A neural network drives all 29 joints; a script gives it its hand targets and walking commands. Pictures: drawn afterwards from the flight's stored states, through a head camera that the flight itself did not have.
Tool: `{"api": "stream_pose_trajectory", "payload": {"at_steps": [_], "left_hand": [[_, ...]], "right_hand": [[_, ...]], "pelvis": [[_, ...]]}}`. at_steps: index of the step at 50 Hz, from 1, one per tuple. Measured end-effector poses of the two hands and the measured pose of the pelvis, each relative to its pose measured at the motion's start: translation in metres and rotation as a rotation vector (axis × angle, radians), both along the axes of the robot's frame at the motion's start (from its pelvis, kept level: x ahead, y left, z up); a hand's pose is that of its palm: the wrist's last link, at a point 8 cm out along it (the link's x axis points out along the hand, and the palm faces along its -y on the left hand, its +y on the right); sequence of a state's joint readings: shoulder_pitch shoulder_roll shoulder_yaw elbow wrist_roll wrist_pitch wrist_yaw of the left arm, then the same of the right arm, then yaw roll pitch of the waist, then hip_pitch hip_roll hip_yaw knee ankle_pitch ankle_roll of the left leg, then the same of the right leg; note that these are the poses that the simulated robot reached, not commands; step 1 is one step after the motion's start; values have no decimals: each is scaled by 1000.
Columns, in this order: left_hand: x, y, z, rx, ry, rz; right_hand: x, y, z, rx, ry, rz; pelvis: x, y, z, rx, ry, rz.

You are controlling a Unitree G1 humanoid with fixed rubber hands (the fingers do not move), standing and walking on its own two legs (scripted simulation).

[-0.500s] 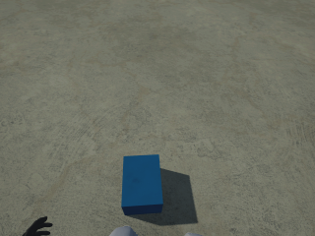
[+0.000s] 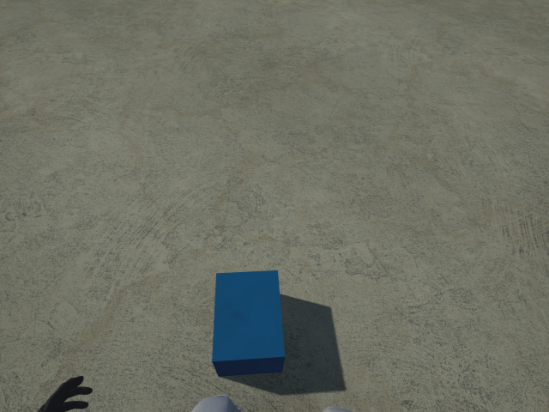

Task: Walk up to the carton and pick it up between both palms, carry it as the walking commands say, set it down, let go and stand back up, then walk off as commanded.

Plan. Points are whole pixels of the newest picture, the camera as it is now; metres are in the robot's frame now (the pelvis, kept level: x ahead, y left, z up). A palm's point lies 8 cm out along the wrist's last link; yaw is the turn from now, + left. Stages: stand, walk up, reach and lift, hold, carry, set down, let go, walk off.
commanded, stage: walk up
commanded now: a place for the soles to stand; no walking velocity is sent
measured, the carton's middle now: (248, 322) +0.47 +0.10 -0.64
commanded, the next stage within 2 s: none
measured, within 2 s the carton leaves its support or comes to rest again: neither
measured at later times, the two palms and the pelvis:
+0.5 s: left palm out of the picture +0.10 +0.33 -0.09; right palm out of the picture +0.07 -0.33 -0.09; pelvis +0.00 +0.00 +0.00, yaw +1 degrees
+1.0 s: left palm out of the picture +0.10 +0.33 -0.08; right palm out of the picture +0.08 -0.34 -0.09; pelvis +0.00 -0.01 +0.00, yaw +2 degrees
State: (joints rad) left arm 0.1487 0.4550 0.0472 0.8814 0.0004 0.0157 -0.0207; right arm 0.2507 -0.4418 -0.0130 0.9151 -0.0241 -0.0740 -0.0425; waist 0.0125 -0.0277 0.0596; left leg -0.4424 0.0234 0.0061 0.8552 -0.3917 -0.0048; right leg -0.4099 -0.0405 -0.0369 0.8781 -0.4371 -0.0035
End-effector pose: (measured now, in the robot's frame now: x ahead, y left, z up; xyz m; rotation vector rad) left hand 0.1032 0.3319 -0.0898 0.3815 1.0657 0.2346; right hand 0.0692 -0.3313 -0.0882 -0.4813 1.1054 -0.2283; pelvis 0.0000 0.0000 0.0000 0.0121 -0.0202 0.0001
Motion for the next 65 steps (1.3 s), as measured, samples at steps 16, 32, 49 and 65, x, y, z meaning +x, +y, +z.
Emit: {"api": "stream_pose_trajectory", "payload": {"at_steps": [16, 32, 49, 65], "left_hand": [[-5, -2, 1, 1, -2, 8], [-6, -4, 3, 7, 2, 17], [-8, -4, 5, 11, -5, 24], [-12, -1, 5, 11, -8, 35]], "right_hand": [[1, -2, -1, 5, -6, 10], [5, -5, -3, 8, -3, 18], [8, -6, -4, 11, -6, 25], [11, -3, -4, 10, -11, 34]], "pelvis": [[-3, -3, 0, 2, -6, 11], [-1, -7, 0, 5, -3, 17], [-1, -8, 0, 9, -5, 25], [-2, -6, -1, 9, -9, 37]]}}
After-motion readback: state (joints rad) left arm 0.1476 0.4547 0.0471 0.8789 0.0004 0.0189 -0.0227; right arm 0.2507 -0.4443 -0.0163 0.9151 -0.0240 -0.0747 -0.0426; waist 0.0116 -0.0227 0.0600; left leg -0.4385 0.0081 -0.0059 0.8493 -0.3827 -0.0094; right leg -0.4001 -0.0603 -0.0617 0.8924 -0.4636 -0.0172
